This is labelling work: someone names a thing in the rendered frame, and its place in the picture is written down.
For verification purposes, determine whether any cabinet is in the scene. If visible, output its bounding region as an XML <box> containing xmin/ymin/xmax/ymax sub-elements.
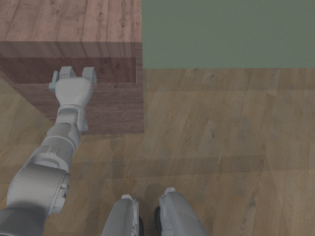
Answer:
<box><xmin>0</xmin><ymin>0</ymin><xmax>145</xmax><ymax>136</ymax></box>

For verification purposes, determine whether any robot thigh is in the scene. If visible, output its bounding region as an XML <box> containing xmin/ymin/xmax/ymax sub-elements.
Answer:
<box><xmin>101</xmin><ymin>198</ymin><xmax>139</xmax><ymax>236</ymax></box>
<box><xmin>158</xmin><ymin>191</ymin><xmax>210</xmax><ymax>236</ymax></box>

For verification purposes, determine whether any drawer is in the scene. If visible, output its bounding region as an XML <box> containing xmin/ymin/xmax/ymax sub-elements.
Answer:
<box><xmin>0</xmin><ymin>56</ymin><xmax>136</xmax><ymax>85</ymax></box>

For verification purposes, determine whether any left robot thigh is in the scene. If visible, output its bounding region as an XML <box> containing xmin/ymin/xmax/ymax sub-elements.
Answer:
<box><xmin>101</xmin><ymin>198</ymin><xmax>139</xmax><ymax>236</ymax></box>

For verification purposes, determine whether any left robot hand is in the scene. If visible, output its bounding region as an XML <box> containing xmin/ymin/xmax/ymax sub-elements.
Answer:
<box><xmin>55</xmin><ymin>66</ymin><xmax>97</xmax><ymax>131</ymax></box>

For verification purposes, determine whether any right robot thigh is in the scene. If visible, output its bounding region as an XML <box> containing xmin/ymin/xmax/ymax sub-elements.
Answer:
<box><xmin>158</xmin><ymin>191</ymin><xmax>210</xmax><ymax>236</ymax></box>

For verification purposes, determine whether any left robot forearm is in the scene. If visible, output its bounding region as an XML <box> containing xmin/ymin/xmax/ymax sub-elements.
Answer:
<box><xmin>6</xmin><ymin>104</ymin><xmax>86</xmax><ymax>205</ymax></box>

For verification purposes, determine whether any handle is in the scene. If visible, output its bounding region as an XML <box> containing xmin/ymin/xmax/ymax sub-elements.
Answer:
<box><xmin>48</xmin><ymin>71</ymin><xmax>59</xmax><ymax>92</ymax></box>

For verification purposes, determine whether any robot left upper arm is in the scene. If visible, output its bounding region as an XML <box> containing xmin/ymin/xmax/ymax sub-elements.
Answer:
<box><xmin>0</xmin><ymin>162</ymin><xmax>71</xmax><ymax>236</ymax></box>

